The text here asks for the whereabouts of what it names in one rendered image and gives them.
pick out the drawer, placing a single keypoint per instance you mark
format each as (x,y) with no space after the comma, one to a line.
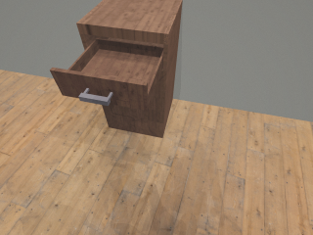
(131,71)

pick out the cabinet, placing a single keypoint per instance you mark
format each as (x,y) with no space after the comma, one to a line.
(149,22)

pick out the handle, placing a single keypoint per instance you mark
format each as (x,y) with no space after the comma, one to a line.
(94,99)

